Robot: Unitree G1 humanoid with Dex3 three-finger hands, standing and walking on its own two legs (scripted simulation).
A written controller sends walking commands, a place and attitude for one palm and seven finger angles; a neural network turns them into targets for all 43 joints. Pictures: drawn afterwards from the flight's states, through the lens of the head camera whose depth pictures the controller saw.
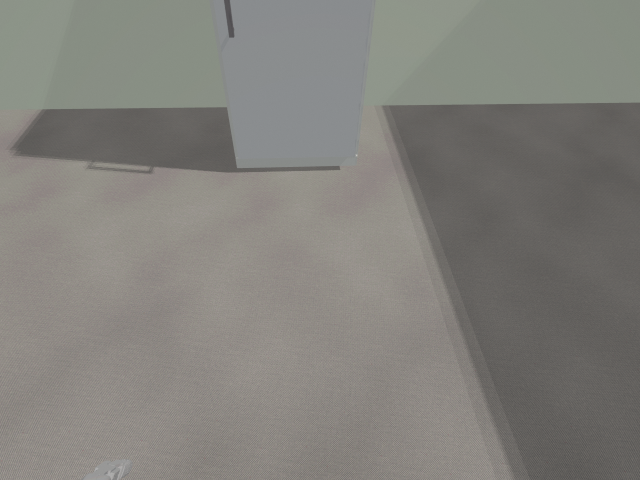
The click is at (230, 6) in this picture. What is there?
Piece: fridge door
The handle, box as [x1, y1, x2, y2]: [224, 0, 233, 37]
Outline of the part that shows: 224,0 229,37 233,37 233,27 229,0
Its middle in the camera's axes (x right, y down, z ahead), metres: -0.33 -0.91 +1.28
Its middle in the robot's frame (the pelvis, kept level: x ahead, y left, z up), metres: +1.57 +0.40 +0.13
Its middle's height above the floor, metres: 0.90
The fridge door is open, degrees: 0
